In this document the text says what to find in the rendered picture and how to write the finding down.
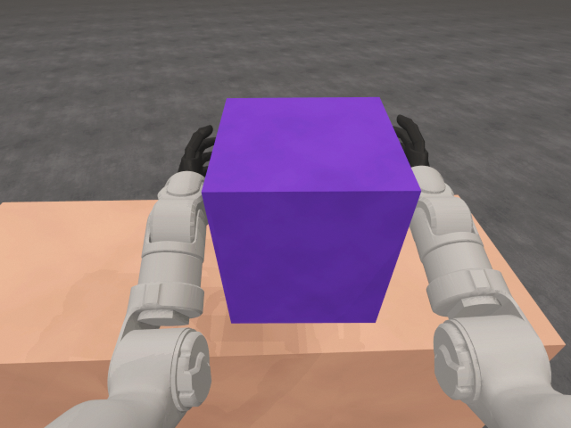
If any left robot forearm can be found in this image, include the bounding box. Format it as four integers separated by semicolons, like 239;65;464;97
108;171;209;393

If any pedestal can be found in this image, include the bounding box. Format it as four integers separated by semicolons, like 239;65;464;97
0;195;566;428

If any carton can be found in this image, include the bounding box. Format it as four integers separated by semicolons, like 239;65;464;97
202;97;421;324

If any robot right upper arm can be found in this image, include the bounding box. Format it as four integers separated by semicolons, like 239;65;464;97
434;315;571;428

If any robot left upper arm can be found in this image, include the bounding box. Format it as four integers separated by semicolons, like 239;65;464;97
45;327;211;428

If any robot left hand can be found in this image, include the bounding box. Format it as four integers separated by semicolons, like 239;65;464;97
178;125;216;177

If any right robot forearm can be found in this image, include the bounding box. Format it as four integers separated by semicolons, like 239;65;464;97
409;166;551;382

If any robot right hand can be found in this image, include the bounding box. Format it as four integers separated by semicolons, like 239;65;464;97
393;114;430;167

